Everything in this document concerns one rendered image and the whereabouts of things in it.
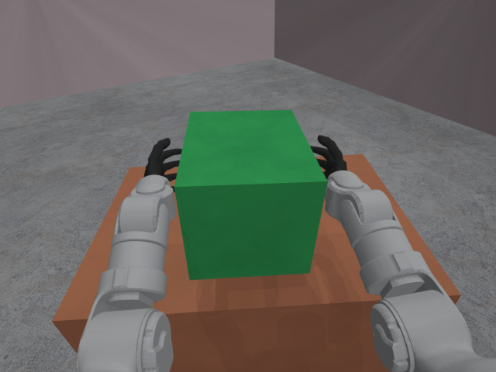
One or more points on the robot right upper arm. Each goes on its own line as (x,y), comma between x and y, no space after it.
(423,332)

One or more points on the robot left hand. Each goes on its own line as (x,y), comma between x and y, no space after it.
(155,164)

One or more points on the robot left forearm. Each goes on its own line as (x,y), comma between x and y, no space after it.
(135,278)

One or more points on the robot left upper arm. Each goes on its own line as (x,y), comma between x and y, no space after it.
(137,340)

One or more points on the robot right hand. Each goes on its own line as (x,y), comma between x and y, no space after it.
(332,154)

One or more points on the pedestal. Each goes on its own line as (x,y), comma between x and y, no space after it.
(317,322)

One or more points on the robot right forearm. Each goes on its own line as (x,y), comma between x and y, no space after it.
(389,265)

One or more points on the carton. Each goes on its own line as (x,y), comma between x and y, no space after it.
(249,194)

